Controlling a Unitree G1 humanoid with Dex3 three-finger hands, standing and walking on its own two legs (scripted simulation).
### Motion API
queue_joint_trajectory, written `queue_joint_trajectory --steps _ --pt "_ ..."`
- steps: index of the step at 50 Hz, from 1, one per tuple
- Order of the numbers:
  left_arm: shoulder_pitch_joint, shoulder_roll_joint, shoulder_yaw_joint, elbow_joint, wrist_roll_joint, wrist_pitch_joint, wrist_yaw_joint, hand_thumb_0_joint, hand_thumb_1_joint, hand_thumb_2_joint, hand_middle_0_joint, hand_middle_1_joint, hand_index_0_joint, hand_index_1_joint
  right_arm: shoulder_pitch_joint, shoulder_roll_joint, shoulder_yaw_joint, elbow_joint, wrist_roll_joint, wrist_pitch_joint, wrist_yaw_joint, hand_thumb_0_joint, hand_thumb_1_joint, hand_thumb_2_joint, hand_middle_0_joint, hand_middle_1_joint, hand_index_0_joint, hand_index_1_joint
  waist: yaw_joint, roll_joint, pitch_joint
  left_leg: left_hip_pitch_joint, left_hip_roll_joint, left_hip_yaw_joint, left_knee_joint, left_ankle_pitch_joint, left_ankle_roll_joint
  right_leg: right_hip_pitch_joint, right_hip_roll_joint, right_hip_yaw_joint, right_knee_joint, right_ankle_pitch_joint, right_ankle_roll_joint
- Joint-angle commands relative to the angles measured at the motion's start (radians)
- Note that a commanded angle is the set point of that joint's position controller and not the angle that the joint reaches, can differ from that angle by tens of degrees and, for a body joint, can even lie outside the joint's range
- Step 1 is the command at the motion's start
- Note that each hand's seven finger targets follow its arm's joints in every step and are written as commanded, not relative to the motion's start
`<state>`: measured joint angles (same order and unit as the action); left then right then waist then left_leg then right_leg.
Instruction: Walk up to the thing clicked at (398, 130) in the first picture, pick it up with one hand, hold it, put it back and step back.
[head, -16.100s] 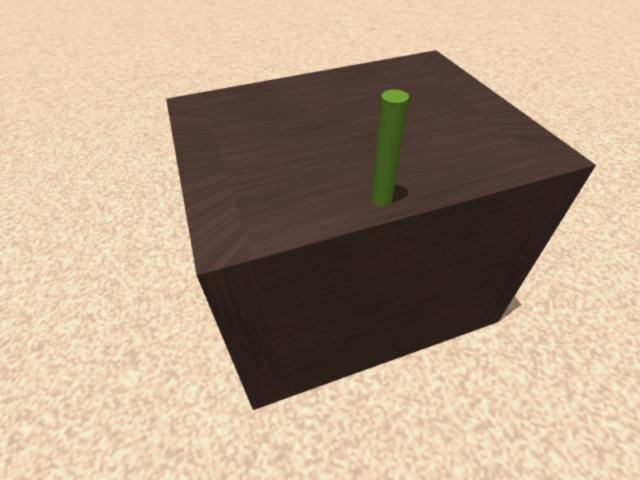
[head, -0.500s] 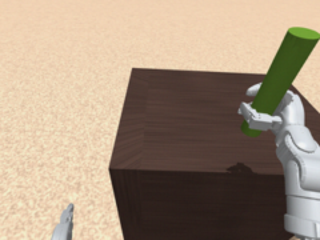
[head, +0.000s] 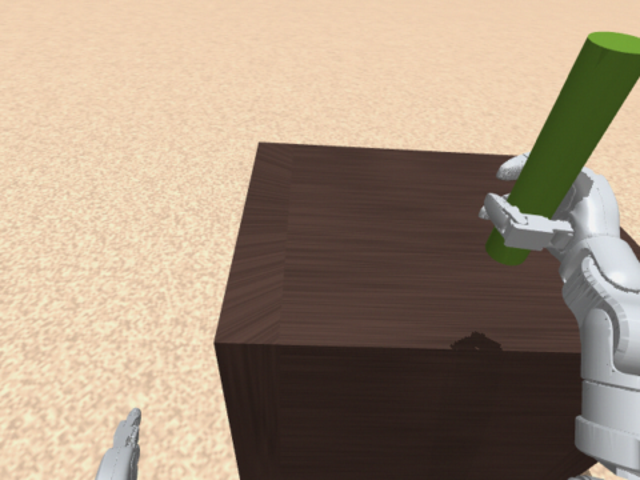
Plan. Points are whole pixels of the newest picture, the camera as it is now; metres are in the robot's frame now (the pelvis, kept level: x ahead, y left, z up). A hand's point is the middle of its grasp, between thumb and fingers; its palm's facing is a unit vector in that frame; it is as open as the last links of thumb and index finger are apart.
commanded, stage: hold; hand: right
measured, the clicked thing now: (550, 169) +0.33 -0.18 +0.30
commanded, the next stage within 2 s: crouch in 1.94 s
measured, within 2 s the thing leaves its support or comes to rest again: neither
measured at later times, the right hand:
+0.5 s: hand (520, 226) +0.32 -0.18 +0.23, palm faces +0.12 +0.99 -0.02, open 6.1 cm
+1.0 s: hand (514, 221) +0.33 -0.17 +0.24, palm faces +0.12 +0.99 -0.02, open 6.1 cm
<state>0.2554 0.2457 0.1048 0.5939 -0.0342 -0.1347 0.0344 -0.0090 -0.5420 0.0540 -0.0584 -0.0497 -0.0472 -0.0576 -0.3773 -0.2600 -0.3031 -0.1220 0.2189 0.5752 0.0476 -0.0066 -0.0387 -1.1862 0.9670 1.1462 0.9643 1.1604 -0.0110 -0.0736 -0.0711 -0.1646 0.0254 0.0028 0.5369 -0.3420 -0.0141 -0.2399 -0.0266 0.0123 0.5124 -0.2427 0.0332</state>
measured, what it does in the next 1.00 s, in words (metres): stands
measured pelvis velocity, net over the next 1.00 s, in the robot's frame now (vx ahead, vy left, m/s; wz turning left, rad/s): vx -0.01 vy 0.00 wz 0.00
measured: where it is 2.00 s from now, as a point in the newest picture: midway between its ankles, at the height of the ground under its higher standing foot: outside the picture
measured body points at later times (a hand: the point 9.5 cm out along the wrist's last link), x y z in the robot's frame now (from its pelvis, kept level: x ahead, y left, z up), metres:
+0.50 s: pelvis -0.01 +0.00 +0.00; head -0.05 +0.03 +0.45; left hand +0.16 +0.26 -0.08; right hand +0.31 -0.23 +0.24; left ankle -0.03 +0.12 -0.73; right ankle +0.02 -0.14 -0.73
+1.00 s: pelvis -0.01 +0.00 +0.00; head -0.04 +0.04 +0.45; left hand +0.17 +0.26 -0.08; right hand +0.31 -0.22 +0.24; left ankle -0.03 +0.12 -0.73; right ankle +0.02 -0.14 -0.73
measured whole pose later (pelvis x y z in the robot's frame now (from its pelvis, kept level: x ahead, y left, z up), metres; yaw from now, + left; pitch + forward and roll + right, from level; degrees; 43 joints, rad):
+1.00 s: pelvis -0.01 +0.00 +0.00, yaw +0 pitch -2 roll +0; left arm 0.24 0.24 0.09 0.62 -0.03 -0.17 0.05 -0.01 -0.54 0.05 -0.06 -0.05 -0.05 -0.06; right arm -0.34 -0.25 -0.29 -0.15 0.23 0.61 0.04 -0.01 -0.04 -1.19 0.97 1.15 0.96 1.16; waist -0.01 -0.08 -0.06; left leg -0.16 0.02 0.00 0.54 -0.33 -0.01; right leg -0.24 -0.03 0.01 0.51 -0.23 0.03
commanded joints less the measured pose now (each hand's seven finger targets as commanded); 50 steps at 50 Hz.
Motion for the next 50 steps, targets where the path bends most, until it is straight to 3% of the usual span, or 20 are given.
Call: queue_joint_trajectory --steps 1,4,5,9,12,15,16,18,19,23,26,27,28,33,36,38,39,43,46,50 --pt "-0.149 0.122 0.038 -0.157 -0.008 -0.071 0.005 0.000 -0.559 0.057 -0.051 -0.052 -0.046 -0.057 -0.404 -0.202 -0.061 -0.214 0.015 -0.050 0.003 0.000 -0.599 -1.335 1.404 1.452 1.416 1.452 -0.003 0.074 -0.157 -0.072 -0.021 0.046 -0.106 0.286 -0.011 0.154 0.031 -0.032 -0.034 0.200 -0.048" --pt "-0.129 0.131 0.047 -0.146 -0.008 -0.075 0.003 0.000 -0.562 0.059 -0.051 -0.052 -0.045 -0.059 -0.379 -0.173 -0.043 -0.208 0.018 -0.036 0.006 0.000 -0.609 -1.323 1.398 1.439 1.407 1.439 0.008 0.086 -0.167 -0.069 -0.024 0.050 -0.107 0.289 -0.011 0.154 0.030 -0.030 -0.038 0.200 -0.050" --pt "-0.135 0.107 0.019 -0.155 -0.009 -0.075 -0.001 0.000 -0.565 0.060 -0.052 -0.052 -0.044 -0.060 -0.388 -0.180 -0.044 -0.217 0.016 -0.034 0.006 0.000 -0.602 -1.321 1.398 1.439 1.408 1.438 0.001 0.084 -0.172 -0.061 -0.020 0.048 -0.106 0.315 -0.014 0.154 0.034 -0.031 -0.032 0.221 -0.051" --pt "-0.146 0.146 0.058 -0.151 -0.007 -0.078 0.003 0.000 -0.560 0.057 -0.050 -0.051 -0.045 -0.057 -0.391 -0.199 -0.066 -0.213 0.019 -0.022 -0.001 0.000 -0.609 -1.319 1.409 1.442 1.418 1.442 0.006 0.111 -0.163 -0.066 -0.019 0.045 -0.110 0.307 -0.019 0.154 0.033 -0.030 -0.033 0.203 -0.054" --pt "-0.142 0.140 0.054 -0.152 -0.006 -0.080 0.006 0.000 -0.564 0.060 -0.050 -0.050 -0.043 -0.058 -0.393 -0.231 -0.094 -0.224 0.016 -0.029 -0.009 0.000 -0.617 -1.331 1.420 1.455 1.429 1.455 -0.001 0.106 -0.165 -0.071 -0.019 0.044 -0.115 0.257 -0.013 0.149 0.034 -0.029 -0.040 0.162 -0.052" --pt "-0.148 0.100 0.013 -0.156 -0.008 -0.084 0.004 0.000 -0.558 0.056 -0.049 -0.050 -0.044 -0.054 -0.399 -0.179 -0.040 -0.234 0.015 -0.041 -0.010 0.000 -0.626 -1.328 1.419 1.450 1.427 1.450 -0.001 0.085 -0.137 -0.089 -0.026 0.049 -0.115 0.215 -0.001 0.140 0.030 -0.026 -0.051 0.135 -0.047" --pt "-0.147 0.112 0.028 -0.166 -0.008 -0.088 0.007 0.000 -0.557 0.056 -0.048 -0.050 -0.044 -0.054 -0.387 -0.178 -0.045 -0.240 0.015 -0.043 -0.009 0.000 -0.611 -1.330 1.420 1.455 1.429 1.455 0.003 0.086 -0.157 -0.080 -0.026 0.050 -0.115 0.217 -0.002 0.149 0.028 -0.027 -0.050 0.138 -0.048" --pt "-0.149 0.099 0.011 -0.156 -0.008 -0.091 0.006 0.000 -0.559 0.057 -0.049 -0.050 -0.044 -0.055 -0.365 -0.170 -0.030 -0.234 0.016 -0.042 -0.006 0.000 -0.607 -1.343 1.426 1.468 1.436 1.468 0.004 0.071 -0.124 -0.091 -0.027 0.048 -0.120 0.184 -0.001 0.129 0.029 -0.028 -0.057 0.107 -0.046" --pt "-0.153 0.118 0.028 -0.146 -0.007 -0.093 0.010 0.000 -0.552 0.051 -0.048 -0.049 -0.046 -0.051 -0.373 -0.177 -0.038 -0.228 0.015 -0.044 -0.006 0.000 -0.611 -1.344 1.430 1.470 1.441 1.470 0.007 0.071 -0.129 -0.097 -0.026 0.046 -0.122 0.182 -0.001 0.137 0.029 -0.027 -0.058 0.101 -0.048" --pt "-0.167 0.111 0.021 -0.132 -0.007 -0.100 0.011 0.000 -0.554 0.052 -0.049 -0.050 -0.047 -0.052 -0.368 -0.174 -0.035 -0.243 0.016 -0.049 -0.006 0.000 -0.602 -1.333 1.418 1.458 1.429 1.458 -0.003 0.043 -0.125 -0.092 -0.028 0.048 -0.120 0.172 0.001 0.133 0.027 -0.025 -0.060 0.099 -0.044" --pt "-0.149 0.140 0.051 -0.128 -0.004 -0.104 0.016 0.000 -0.551 0.050 -0.049 -0.052 -0.049 -0.052 -0.351 -0.182 -0.051 -0.262 0.018 -0.058 -0.015 0.000 -0.604 -1.335 1.414 1.457 1.426 1.457 0.005 0.061 -0.160 -0.082 -0.031 0.051 -0.112 0.199 0.002 0.152 0.023 -0.022 -0.056 0.125 -0.044" --pt "-0.147 0.107 0.020 -0.131 -0.004 -0.104 0.013 0.000 -0.555 0.053 -0.050 -0.051 -0.047 -0.054 -0.352 -0.180 -0.046 -0.268 0.015 -0.061 -0.016 0.000 -0.611 -1.336 1.421 1.460 1.432 1.460 -0.001 0.059 -0.157 -0.079 -0.029 0.048 -0.111 0.209 0.001 0.147 0.026 -0.025 -0.050 0.133 -0.044" --pt "-0.131 0.111 0.025 -0.136 -0.003 -0.102 0.016 0.000 -0.556 0.054 -0.050 -0.052 -0.047 -0.055 -0.357 -0.184 -0.050 -0.260 0.013 -0.066 -0.017 0.000 -0.615 -1.346 1.426 1.468 1.438 1.468 0.010 0.073 -0.172 -0.077 -0.031 0.051 -0.105 0.235 0.000 0.160 0.025 -0.024 -0.045 0.156 -0.045" --pt "-0.152 0.113 0.022 -0.153 -0.002 -0.102 0.027 0.000 -0.552 0.052 -0.049 -0.052 -0.048 -0.053 -0.338 -0.185 -0.061 -0.244 0.021 -0.070 -0.023 0.000 -0.613 -1.354 1.435 1.479 1.447 1.479 -0.005 0.085 -0.143 -0.076 -0.029 0.048 -0.113 0.196 -0.001 0.137 0.027 -0.027 -0.049 0.121 -0.044" --pt "-0.130 0.120 0.033 -0.133 0.000 -0.097 0.025 0.000 -0.552 0.053 -0.049 -0.052 -0.047 -0.054 -0.346 -0.197 -0.061 -0.276 0.016 -0.066 -0.018 0.000 -0.589 -1.353 1.424 1.477 1.437 1.477 -0.004 0.044 -0.171 -0.068 -0.028 0.048 -0.102 0.248 0.002 0.154 0.029 -0.029 -0.041 0.174 -0.042" --pt "-0.144 0.098 0.005 -0.140 -0.004 -0.101 0.020 0.000 -0.556 0.057 -0.050 -0.053 -0.047 -0.057 -0.314 -0.146 -0.017 -0.257 0.015 -0.055 -0.011 0.000 -0.638 -1.348 1.436 1.473 1.445 1.473 0.001 0.057 -0.127 -0.080 -0.030 0.050 -0.106 0.227 0.001 0.131 0.028 -0.031 -0.045 0.151 -0.041" --pt "-0.137 0.107 0.023 -0.124 -0.003 -0.099 0.021 0.000 -0.553 0.054 -0.050 -0.054 -0.048 -0.056 -0.324 -0.152 -0.024 -0.255 0.015 -0.051 -0.010 0.000 -0.616 -1.341 1.421 1.463 1.432 1.463 0.009 0.058 -0.135 -0.081 -0.030 0.048 -0.107 0.245 -0.001 0.145 0.028 -0.029 -0.043 0.164 -0.044" --pt "-0.147 0.106 0.010 -0.123 -0.005 -0.097 0.017 0.000 -0.560 0.058 -0.052 -0.053 -0.046 -0.059 -0.344 -0.171 -0.036 -0.255 0.018 -0.040 -0.004 0.000 -0.606 -1.348 1.419 1.468 1.432 1.468 0.004 0.071 -0.122 -0.082 -0.031 0.052 -0.112 0.247 -0.004 0.136 0.027 -0.026 -0.047 0.167 -0.046" --pt "-0.157 0.133 0.042 -0.136 -0.002 -0.103 0.023 0.000 -0.559 0.056 -0.052 -0.053 -0.048 -0.058 -0.375 -0.203 -0.067 -0.240 0.017 -0.046 -0.011 0.000 -0.609 -1.335 1.407 1.451 1.419 1.451 0.005 0.079 -0.141 -0.073 -0.031 0.051 -0.112 0.235 -0.004 0.147 0.025 -0.025 -0.047 0.157 -0.044" --pt "-0.117 0.111 0.022 -0.138 -0.002 -0.101 0.022 0.000 -0.561 0.060 -0.052 -0.053 -0.045 -0.059 -0.356 -0.201 -0.071 -0.247 0.022 -0.050 -0.014 0.000 -0.628 -1.345 1.427 1.466 1.437 1.466 -0.001 0.092 -0.158 -0.058 -0.027 0.049 -0.102 0.293 -0.008 0.154 0.030 -0.030 -0.030 0.205 -0.046"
